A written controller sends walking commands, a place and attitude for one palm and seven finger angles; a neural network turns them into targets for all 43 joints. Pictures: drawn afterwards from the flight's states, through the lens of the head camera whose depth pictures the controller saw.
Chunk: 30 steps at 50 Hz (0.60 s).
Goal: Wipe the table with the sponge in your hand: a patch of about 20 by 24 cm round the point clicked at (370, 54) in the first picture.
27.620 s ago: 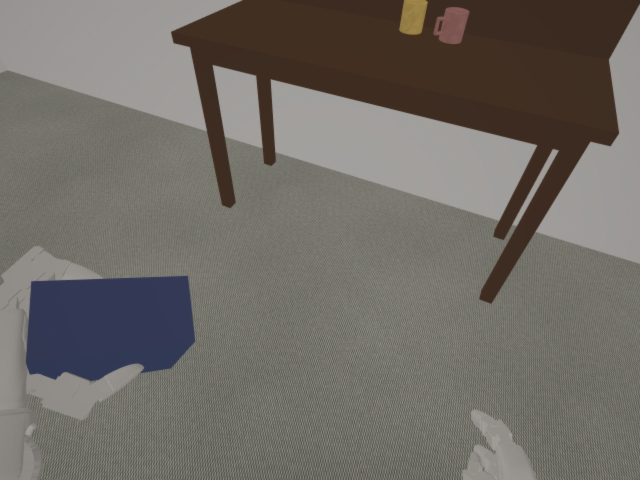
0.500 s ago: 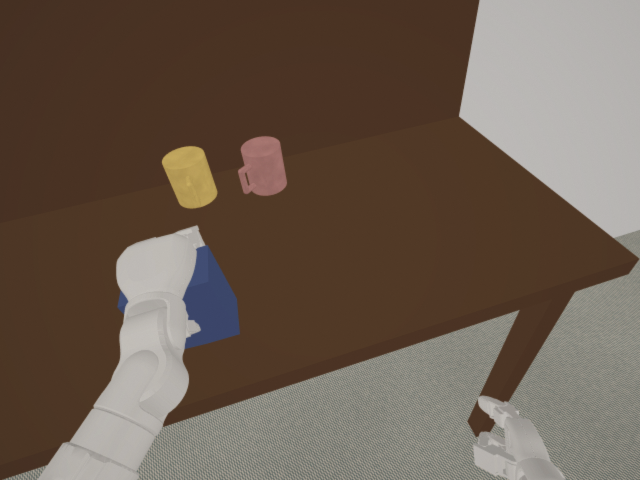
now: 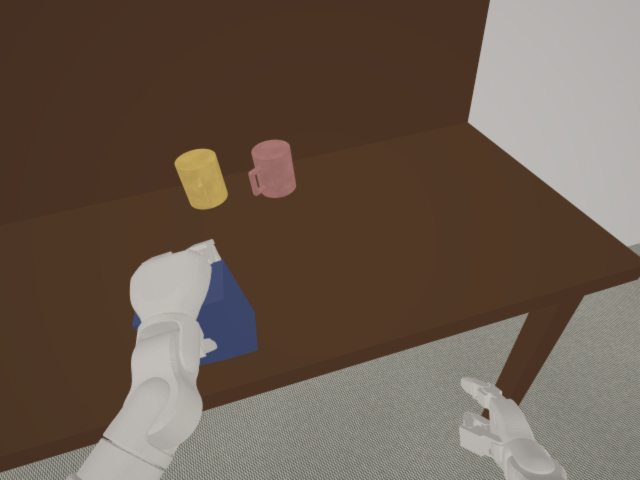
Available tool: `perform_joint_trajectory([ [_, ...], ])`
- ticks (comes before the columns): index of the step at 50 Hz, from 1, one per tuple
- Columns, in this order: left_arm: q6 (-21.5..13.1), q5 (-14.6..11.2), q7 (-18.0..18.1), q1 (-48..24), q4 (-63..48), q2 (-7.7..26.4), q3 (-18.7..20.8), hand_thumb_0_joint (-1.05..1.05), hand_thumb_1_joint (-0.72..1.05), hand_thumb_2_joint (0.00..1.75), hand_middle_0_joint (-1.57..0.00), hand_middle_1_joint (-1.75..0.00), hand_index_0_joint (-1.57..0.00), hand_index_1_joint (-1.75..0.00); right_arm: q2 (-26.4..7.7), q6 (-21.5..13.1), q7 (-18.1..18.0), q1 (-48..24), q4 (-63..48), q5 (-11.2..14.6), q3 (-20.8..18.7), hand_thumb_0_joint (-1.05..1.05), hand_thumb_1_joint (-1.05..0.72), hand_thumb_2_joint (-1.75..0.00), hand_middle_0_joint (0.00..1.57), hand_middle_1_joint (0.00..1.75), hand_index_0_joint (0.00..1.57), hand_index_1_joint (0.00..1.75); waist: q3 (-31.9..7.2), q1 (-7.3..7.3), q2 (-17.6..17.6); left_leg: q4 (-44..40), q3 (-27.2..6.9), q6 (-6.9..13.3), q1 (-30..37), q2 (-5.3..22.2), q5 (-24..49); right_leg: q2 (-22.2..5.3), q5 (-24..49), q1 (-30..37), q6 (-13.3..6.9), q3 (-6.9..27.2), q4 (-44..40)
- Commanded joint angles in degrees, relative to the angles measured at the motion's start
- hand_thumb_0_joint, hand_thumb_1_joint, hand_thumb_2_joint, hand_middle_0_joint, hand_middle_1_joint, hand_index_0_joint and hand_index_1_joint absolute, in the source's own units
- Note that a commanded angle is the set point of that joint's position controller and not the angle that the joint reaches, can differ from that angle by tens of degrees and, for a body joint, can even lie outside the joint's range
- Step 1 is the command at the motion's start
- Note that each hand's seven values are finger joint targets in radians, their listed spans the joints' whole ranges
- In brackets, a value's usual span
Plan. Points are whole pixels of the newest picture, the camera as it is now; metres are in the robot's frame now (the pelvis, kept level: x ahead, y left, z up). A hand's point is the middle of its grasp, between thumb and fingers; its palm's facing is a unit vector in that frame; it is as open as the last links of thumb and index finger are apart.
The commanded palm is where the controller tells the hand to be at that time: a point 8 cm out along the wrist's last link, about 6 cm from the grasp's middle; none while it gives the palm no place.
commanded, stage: slide across to the third lane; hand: left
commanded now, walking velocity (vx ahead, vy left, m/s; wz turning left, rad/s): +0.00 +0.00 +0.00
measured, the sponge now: (207, 326) +0.29 +0.21 +0.05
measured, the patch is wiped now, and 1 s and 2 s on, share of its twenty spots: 0.80 0.85 0.90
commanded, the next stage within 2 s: wipe forward along the third lane in 0.70 s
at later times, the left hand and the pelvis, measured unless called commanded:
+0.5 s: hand (229, 304) +0.28 +0.16 +0.11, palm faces +0.12 -0.19 -0.97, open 10.7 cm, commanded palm +0.25 +0.14 +0.16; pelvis -0.01 -0.01 +0.00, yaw +0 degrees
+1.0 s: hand (269, 288) +0.31 +0.12 +0.11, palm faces +0.09 -0.17 -0.98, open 10.6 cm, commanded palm +0.29 +0.12 +0.16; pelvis -0.02 -0.03 +0.00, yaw -1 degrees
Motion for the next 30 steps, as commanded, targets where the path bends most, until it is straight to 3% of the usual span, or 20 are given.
perform_joint_trajectory([
  [1, -0.7, -3.8, -1.9, -1.1, -7.8, 0.6, 0.6, 0.00, 0.10, 1.30, -1.20, -1.60, -1.20, -1.60, -5.1, -2.7, 0.1, -13.3, -10.8, 0.2, -2.0, 0.00, -0.90, -0.90, 0.20, 0.30, 0.20, 0.30, -6.2, 0.18, -10.5, -4.0, -2.5, -0.2, -7.6, 1.8, 18.9, 0.8, 13.1, 12.1, -2.8, 1.7, -1.2],
  [3, -1.1, -3.8, -1.6, -1.7, -8.7, 1.3, 1.1, 0.00, 0.10, 1.30, -1.20, -1.60, -1.20, -1.60, -5.3, -2.4, -0.2, -12.9, -10.5, 0.0, -2.1, 0.00, -0.90, -0.90, 0.20, 0.30, 0.20, 0.30, -5.2, 0.14, -10.2, -4.0, -2.3, -0.3, -7.7, 1.7, 18.6, 0.8, 13.1, 11.8, -2.7, 1.9, -1.6],
  [4, -0.9, -3.4, -1.4, -2.2, -10.5, 2.0, 1.9, 0.00, 0.10, 1.30, -1.20, -1.60, -1.20, -1.60, -5.3, -2.4, -0.2, -14.1, -11.0, -0.1, -1.9, 0.00, -0.90, -0.90, 0.20, 0.30, 0.20, 0.30, -5.8, 0.38, -10.3, -4.2, -2.8, -0.2, -7.7, 1.9, 17.9, 1.3, 12.1, 11.8, -3.1, 3.5, -1.6],
  [5, -0.7, -3.2, -1.5, -4.2, -12.3, -0.8, -1.3, 0.00, 0.10, 1.30, -1.20, -1.60, -1.20, -1.60, -4.9, -2.5, -0.2, -13.4, -11.4, -0.2, -2.0, 0.00, -0.90, -0.90, 0.20, 0.30, 0.20, 0.30, -7.2, -0.15, -10.1, -3.7, -2.1, 0.3, -7.2, 1.7, 18.5, 0.5, 12.6, 12.5, -2.7, 2.3, -1.4],
  [7, -0.7, -3.2, -1.3, -6.3, -11.2, 0.7, -0.4, 0.00, 0.10, 1.30, -1.20, -1.60, -1.20, -1.60, -5.3, -2.2, -0.5, -13.2, -10.2, -0.2, -2.2, 0.00, -0.90, -0.90, 0.20, 0.30, 0.20, 0.30, -5.1, -0.52, -9.3, -4.2, -2.6, 0.0, -7.0, 1.9, 17.6, 0.9, 11.4, 11.0, -2.9, 2.6, -2.0],
  [8, -0.5, -3.3, -1.4, -7.0, -11.8, -0.3, -1.7, 0.00, 0.10, 1.30, -1.20, -1.60, -1.20, -1.60, -5.1, -2.2, -0.6, -13.4, -10.6, -0.3, -2.2, 0.00, -0.90, -0.90, 0.20, 0.30, 0.20, 0.30, -5.9, -0.35, -9.0, -4.3, -2.3, 0.2, -6.7, 1.7, 17.6, 0.6, 11.5, 11.7, -2.8, 2.4, -2.1],
  [9, -0.2, -3.1, -1.2, -7.9, -12.9, 0.9, -0.3, 0.00, 0.10, 1.30, -1.20, -1.60, -1.20, -1.60, -4.9, -2.4, -0.6, -14.7, -11.0, -0.1, -2.1, 0.00, -0.90, -0.90, 0.20, 0.30, 0.20, 0.30, -6.2, -0.28, -9.2, -4.5, -2.9, 0.4, -6.6, 2.0, 16.4, 1.2, 10.0, 11.4, -3.1, 4.0, -2.3],
  [10, 0.0, -2.5, -1.3, -10.4, -12.9, -0.9, -2.8, 0.00, 0.10, 1.30, -1.20, -1.60, -1.20, -1.60, -4.8, -2.6, -0.6, -13.5, -10.9, -0.3, -2.0, 0.00, -0.90, -0.90, 0.20, 0.30, 0.20, 0.30, -7.3, -0.74, -10.0, -3.9, -2.2, 0.6, -6.6, 1.7, 17.1, 0.6, 10.4, 12.0, -2.9, 2.8, -1.9],
  [13, -0.1, -2.9, -1.4, -10.8, -11.8, -0.3, -2.6, 0.00, 0.10, 1.30, -1.20, -1.60, -1.20, -1.60, -4.9, -2.3, -0.7, -13.8, -10.0, -0.4, -2.1, 0.00, -0.90, -0.90, 0.20, 0.30, 0.20, 0.30, -6.7, -0.47, -9.2, -4.7, -2.4, 0.4, -6.2, 1.6, 17.4, 0.6, 11.3, 12.7, -2.8, 2.8, -2.5],
  [14, 0.1, -2.9, -1.1, -11.3, -13.0, 1.4, -0.6, 0.00, 0.10, 1.30, -1.20, -1.60, -1.20, -1.60, -4.8, -2.4, -0.7, -15.1, -10.6, -0.2, -2.0, 0.00, -0.90, -0.90, 0.20, 0.30, 0.20, 0.30, -7.1, -0.24, -9.1, -5.0, -2.9, 0.5, -6.3, 1.9, 16.3, 1.1, 9.8, 12.9, -3.2, 4.4, -2.6],
  [15, 0.3, -2.4, -1.3, -13.2, -13.4, -0.9, -3.2, 0.00, 0.10, 1.30, -1.20, -1.60, -1.20, -1.60, -4.5, -2.7, -0.5, -14.4, -10.7, -0.4, -1.9, 0.00, -0.90, -0.90, 0.20, 0.30, 0.20, 0.30, -8.3, -0.43, -10.0, -4.4, -2.1, 0.7, -6.4, 1.5, 17.1, 0.5, 10.7, 13.8, -2.9, 3.0, -2.2],
  [18, 0.2, -3.0, -1.3, -14.3, -11.7, 0.4, -2.1, 0.00, 0.10, 1.30, -1.20, -1.60, -1.20, -1.60, -4.7, -2.1, -0.8, -14.5, -9.7, -0.3, -2.0, 0.00, -0.90, -0.90, 0.20, 0.30, 0.20, 0.30, -6.7, -0.37, -9.1, -5.5, -2.3, 0.4, -6.1, 1.7, 16.5, 0.6, 9.8, 13.4, -2.8, 3.0, -3.3],
  [19, 0.6, -2.8, -1.0, -15.3, -11.8, 2.1, -0.2, 0.00, 0.10, 1.30, -1.20, -1.60, -1.20, -1.60, -4.7, -2.2, -0.9, -15.5, -10.1, -0.2, -1.7, 0.00, -0.90, -0.90, 0.20, 0.30, 0.20, 0.30, -6.7, -0.28, -9.3, -5.8, -2.6, 0.5, -6.5, 1.9, 15.1, 1.1, 8.0, 13.5, -3.1, 4.7, -3.5],
  [20, 0.5, -2.3, -1.0, -18.1, -12.6, 0.1, -2.3, 0.00, 0.10, 1.30, -1.20, -1.60, -1.20, -1.60, -4.4, -2.4, -0.9, -14.9, -10.0, -0.4, -1.6, 0.00, -0.90, -0.90, 0.20, 0.30, 0.20, 0.30, -8.5, -0.56, -9.7, -5.3, -2.0, 0.6, -6.1, 1.6, 16.3, 0.6, 9.1, 14.5, -2.9, 3.5, -3.1],
  [23, 0.7, -2.8, -1.1, -20.0, -9.8, -0.9, -3.7, 0.00, 0.10, 1.30, -1.20, -1.60, -1.20, -1.60, -4.5, -1.8, -1.0, -15.2, -9.1, -0.3, -1.7, 0.00, -0.90, -0.90, 0.20, 0.30, 0.20, 0.30, -6.0, -0.85, -8.6, -6.2, -1.9, 0.3, -5.7, 1.7, 15.1, 0.6, 7.6, 12.9, -2.9, 3.0, -4.2],
  [24, 0.9, -2.7, -0.8, -21.3, -10.2, -0.1, -2.6, 0.00, 0.10, 1.30, -1.20, -1.60, -1.20, -1.60, -4.4, -2.0, -1.0, -15.7, -9.6, -0.1, -1.5, 0.00, -0.90, -0.90, 0.20, 0.30, 0.20, 0.30, -6.7, -0.88, -8.9, -6.4, -2.3, 0.4, -5.9, 1.8, 14.0, 1.1, 6.0, 13.1, -3.2, 4.5, -4.3],
  [26, 1.0, -2.5, -0.8, -22.8, -7.7, -2.1, -4.8, 0.00, 0.10, 1.30, -1.20, -1.60, -1.20, -1.60, -4.4, -1.8, -1.0, -15.2, -9.0, -0.2, -1.5, 0.00, -0.90, -0.90, 0.20, 0.30, 0.20, 0.30, -6.0, -1.31, -9.2, -6.4, -1.8, 0.2, -6.0, 1.8, 13.9, 0.7, 5.6, 12.5, -3.0, 3.2, -4.5],
  [28, 0.8, -2.5, -0.6, -24.7, -7.6, -1.6, -4.3, 0.00, 0.10, 1.30, -1.20, -1.60, -1.20, -1.60, -4.5, -1.4, -1.0, -15.1, -8.9, -0.4, -1.7, 0.00, -0.90, -0.90, 0.20, 0.30, 0.20, 0.30, -7.8, -0.75, -8.5, -6.4, -1.5, 0.3, -5.5, 1.6, 14.6, 0.6, 6.9, 13.8, -2.9, 3.0, -4.4],
  [29, 0.9, -2.6, -0.1, -25.0, -7.4, 0.2, -2.0, 0.00, 0.10, 1.30, -1.20, -1.60, -1.20, -1.60, -4.4, -1.5, -1.0, -15.7, -9.4, -0.1, -1.5, 0.00, -0.90, -0.90, 0.20, 0.30, 0.20, 0.30, -8.0, -0.63, -8.6, -6.7, -1.9, 0.3, -6.3, 1.8, 13.3, 1.0, 5.2, 14.1, -3.1, 4.6, -4.6],
  [30, 1.0, -2.3, 0.0, -26.2, -6.5, -2.5, -4.6, 0.00, 0.10, 1.30, -1.20, -1.60, -1.20, -1.60, -4.0, -1.7, -0.9, -15.2, -9.4, -0.4, -1.4, 0.00, -0.90, -0.90, 0.20, 0.30, 0.20, 0.30, -8.7, -0.83, -9.8, -6.2, -1.1, 0.4, -6.4, 1.5, 13.7, 0.4, 5.4, 14.6, -2.8, 3.5, -4.4],
])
